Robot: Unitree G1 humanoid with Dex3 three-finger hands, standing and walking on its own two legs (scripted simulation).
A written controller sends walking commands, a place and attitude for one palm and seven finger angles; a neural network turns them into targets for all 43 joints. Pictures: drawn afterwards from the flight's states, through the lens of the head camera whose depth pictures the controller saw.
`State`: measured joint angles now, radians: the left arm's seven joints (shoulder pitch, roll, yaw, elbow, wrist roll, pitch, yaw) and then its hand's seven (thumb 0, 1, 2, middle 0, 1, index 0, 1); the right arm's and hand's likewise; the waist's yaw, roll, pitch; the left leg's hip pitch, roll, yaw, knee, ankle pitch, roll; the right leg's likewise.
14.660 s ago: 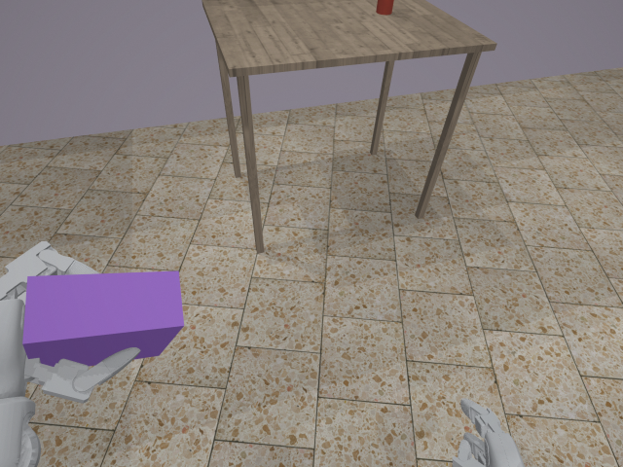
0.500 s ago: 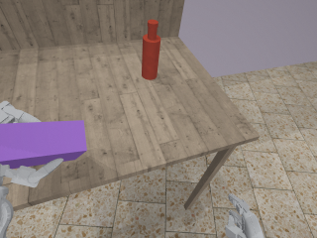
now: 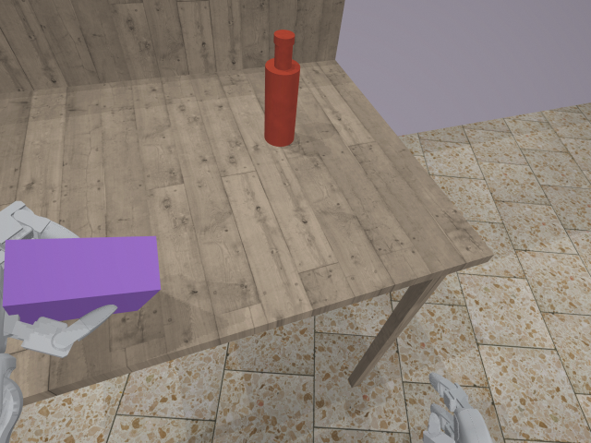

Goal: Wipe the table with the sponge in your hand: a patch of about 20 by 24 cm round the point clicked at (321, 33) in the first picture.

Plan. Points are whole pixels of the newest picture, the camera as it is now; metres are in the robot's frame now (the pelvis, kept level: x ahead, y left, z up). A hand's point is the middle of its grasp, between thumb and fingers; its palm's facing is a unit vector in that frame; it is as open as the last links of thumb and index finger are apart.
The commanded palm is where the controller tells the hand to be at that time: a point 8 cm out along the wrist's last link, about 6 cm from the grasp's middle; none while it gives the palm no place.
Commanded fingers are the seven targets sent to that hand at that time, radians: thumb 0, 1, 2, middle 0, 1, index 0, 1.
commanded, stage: come to a stop and stand still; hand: left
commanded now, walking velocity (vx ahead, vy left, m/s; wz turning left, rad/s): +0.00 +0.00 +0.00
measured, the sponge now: (105, 280) +0.24 +0.24 +0.13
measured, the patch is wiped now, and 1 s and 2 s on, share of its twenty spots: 0.00 0.00 0.00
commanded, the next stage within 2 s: look again from close up in 0.26 s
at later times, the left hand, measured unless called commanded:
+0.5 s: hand (85, 269) +0.23 +0.25 +0.15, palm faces +0.40 -0.84 -0.36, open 9.7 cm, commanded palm +0.18 +0.28 +0.18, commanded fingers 0.00 0.10 1.30 -1.20 -1.60 -1.20 -1.60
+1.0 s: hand (88, 271) +0.23 +0.24 +0.16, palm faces +0.30 -0.76 -0.57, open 9.7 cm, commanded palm +0.18 +0.28 +0.20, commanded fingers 0.00 0.10 1.30 -1.20 -1.60 -1.20 -1.60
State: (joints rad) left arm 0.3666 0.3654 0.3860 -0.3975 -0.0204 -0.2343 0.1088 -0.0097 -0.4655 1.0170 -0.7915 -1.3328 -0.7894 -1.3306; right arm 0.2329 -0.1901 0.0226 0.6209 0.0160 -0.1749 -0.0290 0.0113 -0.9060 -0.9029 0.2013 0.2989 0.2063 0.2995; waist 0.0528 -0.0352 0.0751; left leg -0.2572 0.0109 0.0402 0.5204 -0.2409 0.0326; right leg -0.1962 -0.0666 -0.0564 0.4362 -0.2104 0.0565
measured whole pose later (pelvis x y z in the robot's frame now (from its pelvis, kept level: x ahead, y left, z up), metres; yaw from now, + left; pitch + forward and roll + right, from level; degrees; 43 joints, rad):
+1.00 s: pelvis +0.00 -0.01 +0.00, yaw +0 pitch -3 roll +0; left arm 0.28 0.46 0.32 -0.46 0.06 0.18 -0.01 -0.01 -0.46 1.02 -0.79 -1.33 -0.79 -1.33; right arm 0.14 -0.24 0.05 0.58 0.02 -0.09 0.00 0.01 -0.91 -0.90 0.20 0.30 0.21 0.30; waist 0.05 0.03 0.03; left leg -0.24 0.00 0.05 0.53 -0.24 0.02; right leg -0.22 -0.06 -0.02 0.53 -0.26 0.04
